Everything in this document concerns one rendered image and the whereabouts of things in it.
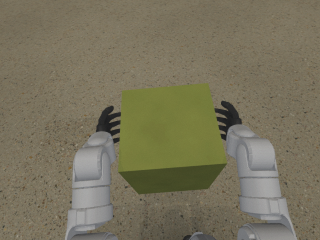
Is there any robot left hand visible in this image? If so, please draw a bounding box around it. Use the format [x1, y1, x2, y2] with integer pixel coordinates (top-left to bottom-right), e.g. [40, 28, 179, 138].
[96, 106, 121, 144]

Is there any right robot shin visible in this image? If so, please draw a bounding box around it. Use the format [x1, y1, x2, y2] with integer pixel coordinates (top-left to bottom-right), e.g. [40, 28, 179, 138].
[190, 232, 203, 239]

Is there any robot left forearm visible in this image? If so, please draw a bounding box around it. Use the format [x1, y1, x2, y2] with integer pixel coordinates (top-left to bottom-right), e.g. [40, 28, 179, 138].
[65, 131, 116, 240]

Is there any robot right forearm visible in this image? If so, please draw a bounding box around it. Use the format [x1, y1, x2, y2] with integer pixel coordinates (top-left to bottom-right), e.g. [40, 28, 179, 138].
[226, 124, 298, 240]

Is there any robot right hand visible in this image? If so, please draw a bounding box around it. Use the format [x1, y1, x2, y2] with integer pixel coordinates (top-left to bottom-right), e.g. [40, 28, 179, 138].
[214, 101, 242, 141]

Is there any carton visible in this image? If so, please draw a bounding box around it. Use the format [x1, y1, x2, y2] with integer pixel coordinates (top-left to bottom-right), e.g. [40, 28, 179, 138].
[118, 83, 227, 194]

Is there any right robot upper arm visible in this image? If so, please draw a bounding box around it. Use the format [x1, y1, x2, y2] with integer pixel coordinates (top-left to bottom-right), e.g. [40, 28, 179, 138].
[237, 223, 296, 240]

